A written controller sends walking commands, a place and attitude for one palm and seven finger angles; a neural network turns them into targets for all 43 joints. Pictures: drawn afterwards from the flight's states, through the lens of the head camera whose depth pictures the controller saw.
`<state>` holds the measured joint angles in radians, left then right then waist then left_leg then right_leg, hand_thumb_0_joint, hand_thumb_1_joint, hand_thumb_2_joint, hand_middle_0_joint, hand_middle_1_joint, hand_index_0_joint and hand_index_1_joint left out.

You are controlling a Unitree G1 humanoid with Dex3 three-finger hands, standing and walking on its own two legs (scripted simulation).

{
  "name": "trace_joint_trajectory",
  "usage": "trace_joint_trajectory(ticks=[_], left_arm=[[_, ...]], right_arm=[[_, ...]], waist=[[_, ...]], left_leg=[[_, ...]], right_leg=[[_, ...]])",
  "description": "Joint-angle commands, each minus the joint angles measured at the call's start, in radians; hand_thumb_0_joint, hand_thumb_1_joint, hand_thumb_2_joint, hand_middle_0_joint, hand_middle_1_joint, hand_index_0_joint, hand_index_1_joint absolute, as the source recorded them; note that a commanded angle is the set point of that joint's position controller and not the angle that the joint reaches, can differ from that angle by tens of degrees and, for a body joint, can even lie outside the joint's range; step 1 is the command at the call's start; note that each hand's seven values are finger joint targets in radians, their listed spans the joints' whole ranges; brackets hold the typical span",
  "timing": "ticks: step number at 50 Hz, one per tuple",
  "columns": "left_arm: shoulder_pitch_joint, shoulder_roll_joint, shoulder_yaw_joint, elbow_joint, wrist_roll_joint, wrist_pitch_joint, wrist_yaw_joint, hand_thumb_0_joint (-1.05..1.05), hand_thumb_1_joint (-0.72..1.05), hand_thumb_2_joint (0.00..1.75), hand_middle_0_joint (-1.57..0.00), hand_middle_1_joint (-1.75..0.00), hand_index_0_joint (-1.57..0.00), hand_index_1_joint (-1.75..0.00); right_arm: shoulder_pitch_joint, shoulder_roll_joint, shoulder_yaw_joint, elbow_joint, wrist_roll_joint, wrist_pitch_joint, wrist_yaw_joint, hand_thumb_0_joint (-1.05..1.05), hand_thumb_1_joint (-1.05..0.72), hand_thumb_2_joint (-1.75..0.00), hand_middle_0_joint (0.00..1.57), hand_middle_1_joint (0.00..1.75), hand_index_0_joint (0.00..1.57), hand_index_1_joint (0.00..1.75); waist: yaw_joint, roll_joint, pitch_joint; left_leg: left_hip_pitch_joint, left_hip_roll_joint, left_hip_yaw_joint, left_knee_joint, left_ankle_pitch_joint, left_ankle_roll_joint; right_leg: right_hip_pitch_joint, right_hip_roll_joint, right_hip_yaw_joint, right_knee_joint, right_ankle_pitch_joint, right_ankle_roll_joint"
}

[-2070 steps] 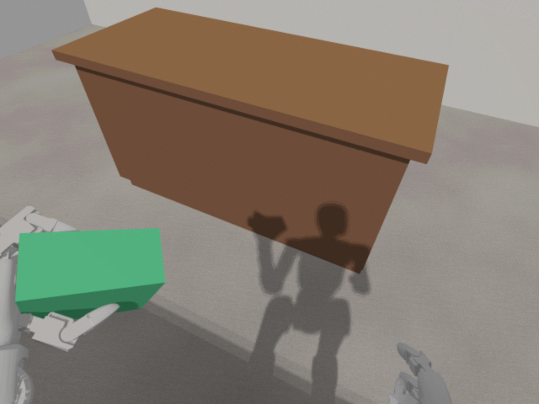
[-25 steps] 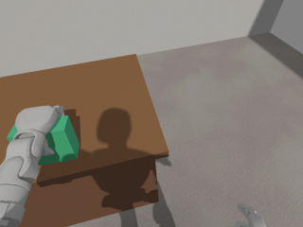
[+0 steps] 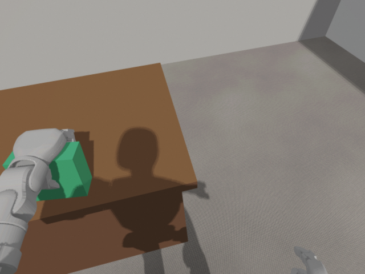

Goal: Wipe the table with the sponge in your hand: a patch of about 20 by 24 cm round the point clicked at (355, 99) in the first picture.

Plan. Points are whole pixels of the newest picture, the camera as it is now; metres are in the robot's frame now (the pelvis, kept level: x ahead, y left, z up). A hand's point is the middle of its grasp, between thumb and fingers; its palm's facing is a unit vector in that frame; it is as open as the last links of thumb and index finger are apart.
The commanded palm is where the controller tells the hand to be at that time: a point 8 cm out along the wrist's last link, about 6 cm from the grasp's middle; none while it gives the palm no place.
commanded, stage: move the sponge above the wiping area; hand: left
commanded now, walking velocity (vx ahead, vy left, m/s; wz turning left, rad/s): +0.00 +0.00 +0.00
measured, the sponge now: (56, 177) +0.29 +0.35 +0.03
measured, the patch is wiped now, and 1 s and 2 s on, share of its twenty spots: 0.00 0.00 0.00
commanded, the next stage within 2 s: lower the sponge onto the table in 1.92 s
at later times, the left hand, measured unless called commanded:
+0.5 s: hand (50, 162) +0.30 +0.35 +0.07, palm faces -0.16 +0.02 -0.99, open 10.3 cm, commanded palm +0.29 +0.38 +0.16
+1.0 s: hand (63, 154) +0.32 +0.32 +0.08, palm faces -0.08 +0.02 -1.00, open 10.3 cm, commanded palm +0.29 +0.37 +0.16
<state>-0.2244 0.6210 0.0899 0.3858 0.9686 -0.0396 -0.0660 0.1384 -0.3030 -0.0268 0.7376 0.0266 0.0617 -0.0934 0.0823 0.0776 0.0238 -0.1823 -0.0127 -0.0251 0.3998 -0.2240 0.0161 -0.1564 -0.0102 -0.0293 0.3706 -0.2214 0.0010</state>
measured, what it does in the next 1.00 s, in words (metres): stands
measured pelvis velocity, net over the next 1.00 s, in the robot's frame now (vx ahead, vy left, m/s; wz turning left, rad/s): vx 0.00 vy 0.02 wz -0.01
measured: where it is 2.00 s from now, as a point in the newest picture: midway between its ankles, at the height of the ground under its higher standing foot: outside the picture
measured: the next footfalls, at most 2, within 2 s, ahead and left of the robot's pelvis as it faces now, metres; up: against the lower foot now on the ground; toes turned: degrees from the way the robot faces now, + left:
none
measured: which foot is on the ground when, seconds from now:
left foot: down 0.00-1.00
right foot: down 0.00-1.00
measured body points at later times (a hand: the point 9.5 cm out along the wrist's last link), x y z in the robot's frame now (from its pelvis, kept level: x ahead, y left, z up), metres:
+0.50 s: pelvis +0.00 +0.01 +0.00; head +0.03 -0.01 +0.45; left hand +0.31 +0.35 +0.13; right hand +0.17 -0.25 -0.12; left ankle -0.01 +0.11 -0.74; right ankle -0.02 -0.12 -0.74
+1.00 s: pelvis +0.00 +0.02 +0.00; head +0.02 +0.01 +0.45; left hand +0.32 +0.32 +0.13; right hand +0.17 -0.23 -0.12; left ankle -0.01 +0.11 -0.75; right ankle -0.02 -0.12 -0.74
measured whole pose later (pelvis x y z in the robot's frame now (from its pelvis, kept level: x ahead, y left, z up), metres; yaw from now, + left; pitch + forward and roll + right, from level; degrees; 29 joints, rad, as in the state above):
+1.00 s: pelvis +0.00 +0.02 +0.00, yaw +0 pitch +1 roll -1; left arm -0.26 0.60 0.05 0.33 0.99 -0.10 -0.04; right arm 0.14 -0.27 -0.01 0.72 0.02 0.04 -0.10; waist 0.08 0.05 0.03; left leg -0.22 -0.03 -0.01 0.43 -0.23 0.04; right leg -0.19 -0.03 -0.02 0.39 -0.22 0.01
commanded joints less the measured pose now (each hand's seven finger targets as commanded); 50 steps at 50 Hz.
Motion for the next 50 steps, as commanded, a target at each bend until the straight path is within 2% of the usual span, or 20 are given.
trace_joint_trajectory(ticks=[1,3,5,10,12,16,18,20,23,25,27,30,34,35,38,40,43,45,47,50], left_arm=[[-0.352,0.485,0.317,-0.268,0.022,-0.037,0.159,0.00,0.10,1.30,-1.20,-1.60,-1.20,-1.60],[-0.323,0.461,0.317,-0.248,0.009,-0.003,0.197,0.00,0.10,1.30,-1.20,-1.60,-1.20,-1.60],[-0.253,0.488,0.357,-0.216,-0.014,0.054,0.217,0.00,0.10,1.30,-1.20,-1.60,-1.20,-1.60],[-0.199,0.335,0.167,-0.025,-0.050,0.214,0.111,0.00,0.10,1.30,-1.20,-1.60,-1.20,-1.60],[-0.252,0.337,0.108,-0.005,-0.048,0.233,0.044,0.00,0.10,1.30,-1.20,-1.60,-1.20,-1.60],[-0.390,0.349,0.075,-0.102,-0.031,0.124,-0.055,0.00,0.10,1.30,-1.20,-1.60,-1.20,-1.60],[-0.426,0.371,0.104,-0.156,-0.018,0.027,-0.057,0.00,0.10,1.30,-1.20,-1.60,-1.20,-1.60],[-0.490,0.427,0.165,-0.257,-0.004,-0.066,-0.025,0.00,0.10,1.30,-1.20,-1.60,-1.20,-1.60],[-0.445,0.496,0.279,-0.276,0.028,-0.132,0.083,0.00,0.10,1.30,-1.20,-1.60,-1.20,-1.60],[-0.417,0.559,0.372,-0.242,0.030,-0.118,0.155,0.00,0.10,1.30,-1.20,-1.60,-1.20,-1.60],[-0.393,0.531,0.375,-0.237,0.017,-0.072,0.217,0.00,0.10,1.30,-1.20,-1.60,-1.20,-1.60],[-0.309,0.461,0.338,-0.178,-0.020,0.058,0.249,0.00,0.10,1.30,-1.20,-1.60,-1.20,-1.60],[-0.237,0.312,0.132,0.029,-0.050,0.244,0.149,0.00,0.10,1.30,-1.20,-1.60,-1.20,-1.60],[-0.257,0.274,0.077,0.033,-0.053,0.273,0.105,0.00,0.10,1.30,-1.20,-1.60,-1.20,-1.60],[-0.381,0.245,-0.024,-0.062,-0.041,0.274,-0.003,0.00,0.10,1.30,-1.20,-1.60,-1.20,-1.60],[-0.488,0.247,-0.046,-0.141,-0.028,0.201,-0.055,0.00,0.10,1.30,-1.20,-1.60,-1.20,-1.60],[-0.521,0.311,0.035,-0.233,0.000,0.046,-0.041,0.00,0.10,1.30,-1.20,-1.60,-1.20,-1.60],[-0.534,0.423,0.161,-0.336,0.023,-0.038,0.017,0.00,0.10,1.30,-1.20,-1.60,-1.20,-1.60],[-0.489,0.449,0.232,-0.316,0.046,-0.066,0.101,0.00,0.10,1.30,-1.20,-1.60,-1.20,-1.60],[-0.411,0.514,0.350,-0.278,0.030,-0.014,0.209,0.00,0.10,1.30,-1.20,-1.60,-1.20,-1.60]], right_arm=[[-0.105,-0.093,-0.038,-0.131,-0.004,-0.044,-0.006,0.00,-0.90,-0.90,0.20,0.30,0.20,0.30],[-0.112,-0.091,-0.041,-0.122,0.000,-0.042,0.005,0.00,-0.90,-0.90,0.20,0.30,0.20,0.30],[-0.130,-0.100,-0.043,-0.118,0.001,-0.033,0.016,0.00,-0.90,-0.90,0.20,0.30,0.20,0.30],[-0.161,-0.130,-0.029,-0.110,0.023,-0.007,0.017,0.00,-0.90,-0.90,0.20,0.30,0.20,0.30],[-0.153,-0.149,-0.023,-0.113,0.027,-0.005,0.005,0.00,-0.90,-0.90,0.20,0.30,0.20,0.30],[-0.117,-0.143,-0.026,-0.130,0.011,-0.027,-0.014,0.00,-0.90,-0.90,0.20,0.30,0.20,0.30],[-0.089,-0.132,-0.028,-0.131,0.000,-0.040,-0.020,0.00,-0.90,-0.90,0.20,0.30,0.20,0.30],[-0.079,-0.122,-0.034,-0.136,-0.010,-0.055,-0.028,0.00,-0.90,-0.90,0.20,0.30,0.20,0.30],[-0.057,-0.105,-0.043,-0.120,-0.012,-0.064,-0.027,0.00,-0.90,-0.90,0.20,0.30,0.20,0.30],[-0.059,-0.104,-0.046,-0.114,-0.010,-0.056,-0.019,0.00,-0.90,-0.90,0.20,0.30,0.20,0.30],[-0.073,-0.092,-0.049,-0.111,-0.004,-0.052,-0.002,0.00,-0.90,-0.90,0.20,0.30,0.20,0.30],[-0.108,-0.099,-0.048,-0.103,0.001,-0.037,0.024,0.00,-0.90,-0.90,0.20,0.30,0.20,0.30],[-0.131,-0.136,-0.027,-0.096,0.023,-0.009,0.029,0.00,-0.90,-0.90,0.20,0.30,0.20,0.30],[-0.148,-0.146,-0.021,-0.107,0.030,0.001,0.026,0.00,-0.90,-0.90,0.20,0.30,0.20,0.30],[-0.142,-0.156,-0.019,-0.141,0.032,-0.002,0.007,0.00,-0.90,-0.90,0.20,0.30,0.20,0.30],[-0.131,-0.145,-0.012,-0.159,0.023,-0.017,-0.007,0.00,-0.90,-0.90,0.20,0.30,0.20,0.30],[-0.073,-0.122,-0.020,-0.151,0.001,-0.044,-0.018,0.00,-0.90,-0.90,0.20,0.30,0.20,0.30],[-0.077,-0.114,-0.024,-0.157,-0.010,-0.055,-0.024,0.00,-0.90,-0.90,0.20,0.30,0.20,0.30],[-0.062,-0.097,-0.027,-0.138,-0.010,-0.060,-0.020,0.00,-0.90,-0.90,0.20,0.30,0.20,0.30],[-0.093,-0.091,-0.025,-0.127,-0.008,-0.044,0.005,0.00,-0.90,-0.90,0.20,0.30,0.20,0.30]], waist=[[0.031,0.085,-0.357],[0.036,0.103,-0.360],[0.052,0.101,-0.376],[-0.006,-0.047,-0.218],[-0.038,-0.090,-0.183],[-0.069,-0.093,-0.225],[-0.062,-0.069,-0.239],[-0.042,0.014,-0.293],[-0.006,0.114,-0.330],[0.025,0.124,-0.347],[0.044,0.160,-0.400],[0.046,0.155,-0.425],[-0.007,-0.039,-0.256],[-0.021,-0.052,-0.233],[-0.063,-0.085,-0.241],[-0.081,-0.085,-0.239],[-0.057,-0.038,-0.281],[-0.015,0.069,-0.332],[0.006,0.116,-0.327],[0.065,0.173,-0.363]], left_leg=[[0.057,-0.043,0.028,-0.004,0.411,0.024],[0.044,-0.039,0.033,-0.004,0.426,0.014],[0.026,-0.041,0.037,-0.010,0.423,0.006],[-0.034,-0.038,0.051,-0.044,0.285,0.014],[-0.030,-0.039,0.049,-0.044,0.240,0.024],[0.036,-0.045,0.047,-0.013,0.236,0.046],[0.054,-0.046,0.037,0.000,0.252,0.050],[0.091,-0.043,0.029,0.013,0.294,0.048],[0.095,-0.039,0.015,0.033,0.410,0.031],[0.061,-0.031,0.008,0.026,0.448,0.015],[0.055,-0.027,0.012,0.029,0.504,-0.002],[0.037,-0.020,0.018,0.013,0.526,-0.021],[-0.048,-0.020,0.035,-0.045,0.297,-0.007],[-0.051,-0.020,0.033,-0.062,0.268,-0.005],[0.007,-0.021,0.013,-0.057,0.230,0.020],[0.042,-0.017,0.000,-0.052,0.205,0.035],[0.103,-0.022,-0.012,-0.024,0.245,0.043],[0.125,-0.017,-0.025,-0.021,0.325,0.026],[0.120,-0.013,-0.037,-0.008,0.425,0.000],[0.067,-0.014,-0.018,-0.011,0.495,-0.030]], right_leg=[[0.159,0.037,0.017,0.022,0.317,-0.054],[0.168,0.035,0.017,0.025,0.343,-0.054],[0.220,0.032,0.028,0.030,0.373,-0.056],[0.167,0.030,0.008,-0.010,0.305,-0.038],[0.127,0.030,0.002,-0.020,0.269,-0.031],[0.074,0.038,0.001,-0.027,0.241,-0.026],[0.052,0.044,-0.003,-0.022,0.230,-0.032],[0.044,0.050,0.007,-0.016,0.223,-0.043],[0.035,0.051,0.002,0.018,0.248,-0.053],[0.064,0.047,0.005,0.030,0.262,-0.058],[0.105,0.040,0.003,0.052,0.303,-0.058],[0.163,0.035,0.003,0.048,0.337,-0.056],[0.131,0.034,-0.015,0.000,0.250,-0.042],[0.128,0.033,-0.016,-0.012,0.224,-0.044],[0.079,0.038,-0.023,-0.027,0.173,-0.038],[0.032,0.045,-0.022,-0.039,0.118,-0.039],[0.008,0.055,-0.019,-0.022,0.110,-0.046],[0.026,0.058,-0.007,-0.013,0.126,-0.056],[0.019,0.059,-0.014,0.010,0.150,-0.060],[0.104,0.053,0.003,0.024,0.216,-0.071]])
